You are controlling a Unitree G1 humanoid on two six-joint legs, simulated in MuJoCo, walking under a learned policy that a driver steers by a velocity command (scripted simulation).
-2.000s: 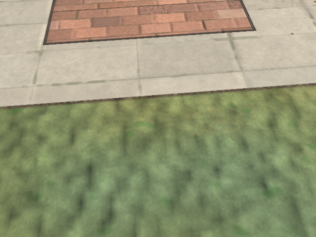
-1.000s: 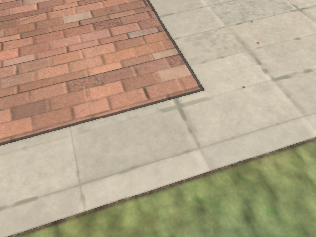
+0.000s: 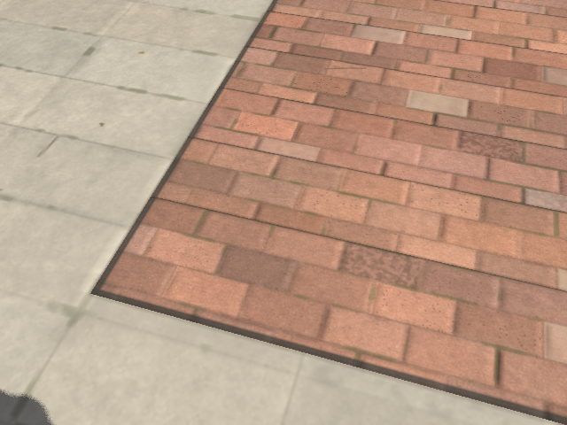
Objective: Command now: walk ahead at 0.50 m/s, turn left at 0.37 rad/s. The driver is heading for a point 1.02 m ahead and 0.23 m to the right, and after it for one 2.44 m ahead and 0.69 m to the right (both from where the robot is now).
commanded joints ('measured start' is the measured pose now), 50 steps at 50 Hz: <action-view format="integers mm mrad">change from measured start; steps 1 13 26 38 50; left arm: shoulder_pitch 74 223 182 -119 97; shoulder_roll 90 192 101 58 145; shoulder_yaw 20 36 19 0 45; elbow -13 100 57 -76 -72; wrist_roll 8 -38 -40 -27 -22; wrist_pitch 0 25 60 75 49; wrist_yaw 3 6 18 -33 -13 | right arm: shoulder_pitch -59 -349 -125 -44 -161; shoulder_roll -88 -25 -50 -153 -126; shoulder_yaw -26 10 -20 -60 -31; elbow -102 -176 -56 53 -28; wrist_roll -5 -5 -37 -15 -28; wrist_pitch -20 -54 -80 -62 -110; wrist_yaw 7 44 33 1 1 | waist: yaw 34 104 16 -48 39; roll -132 -110 85 -2 -39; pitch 5 43 -32 87 -72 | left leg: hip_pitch -293 -166 284 399 -313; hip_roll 121 100 314 334 164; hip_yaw -27 97 -71 262 29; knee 2 -587 -992 -1020 11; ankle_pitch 91 406 323 507 89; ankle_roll -3 -22 164 126 -15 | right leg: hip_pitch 233 261 -292 -333 333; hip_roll -276 -260 -177 -149 -233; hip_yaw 350 136 111 16 437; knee -292 -320 662 184 -233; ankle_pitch -56 210 -96 182 65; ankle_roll -165 -162 29 -3 -249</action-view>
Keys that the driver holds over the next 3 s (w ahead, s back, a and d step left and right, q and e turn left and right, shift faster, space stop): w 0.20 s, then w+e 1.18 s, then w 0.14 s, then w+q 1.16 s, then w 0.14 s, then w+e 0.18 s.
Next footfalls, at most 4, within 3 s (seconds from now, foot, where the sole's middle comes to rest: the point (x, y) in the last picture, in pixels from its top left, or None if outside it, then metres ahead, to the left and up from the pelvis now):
0.36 left None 0.35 0.16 -0.77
0.88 right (354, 379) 0.59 -0.13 -0.77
1.38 left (320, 263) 0.94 -0.07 -0.77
1.84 right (439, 249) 0.97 -0.41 -0.77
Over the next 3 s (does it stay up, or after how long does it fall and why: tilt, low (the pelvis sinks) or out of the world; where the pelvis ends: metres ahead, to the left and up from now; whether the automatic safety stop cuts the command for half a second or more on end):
stays up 1.52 -0.42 0.01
